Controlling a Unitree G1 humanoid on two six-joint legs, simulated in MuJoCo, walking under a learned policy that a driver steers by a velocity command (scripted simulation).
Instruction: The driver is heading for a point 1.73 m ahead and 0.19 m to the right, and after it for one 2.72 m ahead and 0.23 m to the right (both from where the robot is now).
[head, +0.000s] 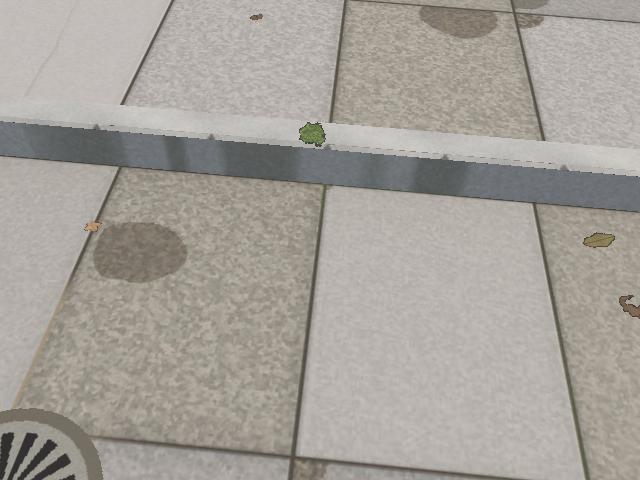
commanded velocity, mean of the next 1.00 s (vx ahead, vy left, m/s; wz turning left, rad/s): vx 0.48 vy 0.00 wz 0.04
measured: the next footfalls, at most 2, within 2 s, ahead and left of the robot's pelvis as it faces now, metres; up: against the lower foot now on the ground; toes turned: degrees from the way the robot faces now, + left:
right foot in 0.44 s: +0.43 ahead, -0.05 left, +0.00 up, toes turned +12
left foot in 0.90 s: +0.64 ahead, +0.23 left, +0.00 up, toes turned -1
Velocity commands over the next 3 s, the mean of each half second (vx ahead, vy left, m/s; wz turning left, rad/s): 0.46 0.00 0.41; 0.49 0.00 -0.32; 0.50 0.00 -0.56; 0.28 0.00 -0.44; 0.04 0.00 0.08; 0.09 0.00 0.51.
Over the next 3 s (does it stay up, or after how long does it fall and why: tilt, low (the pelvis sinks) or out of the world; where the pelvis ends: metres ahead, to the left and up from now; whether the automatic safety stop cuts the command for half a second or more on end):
stays up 1.05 -0.02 0.01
